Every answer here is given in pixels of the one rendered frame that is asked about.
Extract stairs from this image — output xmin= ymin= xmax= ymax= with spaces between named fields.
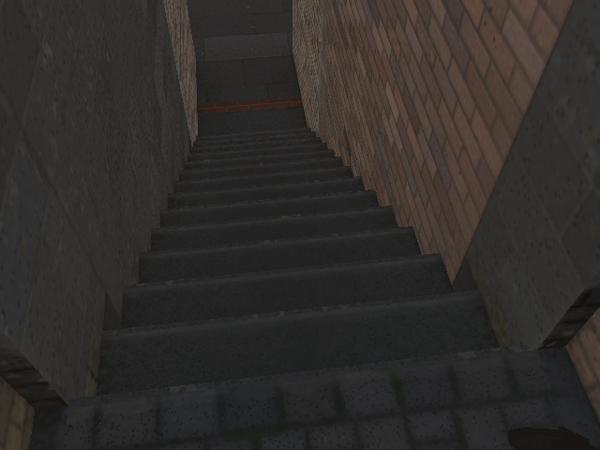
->
xmin=97 ymin=128 xmax=500 ymax=396

